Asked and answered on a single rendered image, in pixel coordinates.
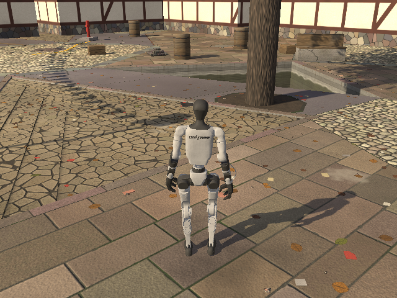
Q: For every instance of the left robot forearm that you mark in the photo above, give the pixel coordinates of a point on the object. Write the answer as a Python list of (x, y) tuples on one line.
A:
[(172, 167)]

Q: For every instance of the robot right foot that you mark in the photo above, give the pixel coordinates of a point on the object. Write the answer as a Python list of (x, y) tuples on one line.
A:
[(211, 249)]

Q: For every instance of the right robot thigh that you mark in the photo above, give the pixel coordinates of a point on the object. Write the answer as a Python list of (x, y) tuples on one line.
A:
[(213, 183)]

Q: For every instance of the right robot forearm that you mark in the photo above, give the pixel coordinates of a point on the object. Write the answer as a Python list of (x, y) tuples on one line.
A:
[(226, 170)]

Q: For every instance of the left robot upper arm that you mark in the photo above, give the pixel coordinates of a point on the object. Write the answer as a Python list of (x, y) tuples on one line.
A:
[(177, 141)]

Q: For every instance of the right robot upper arm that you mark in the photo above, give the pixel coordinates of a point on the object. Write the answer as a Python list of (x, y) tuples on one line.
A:
[(221, 143)]

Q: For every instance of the left robot hand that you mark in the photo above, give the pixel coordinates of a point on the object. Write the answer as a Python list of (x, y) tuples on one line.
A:
[(169, 183)]

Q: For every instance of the right robot hand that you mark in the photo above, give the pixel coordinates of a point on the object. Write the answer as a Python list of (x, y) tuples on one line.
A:
[(228, 192)]

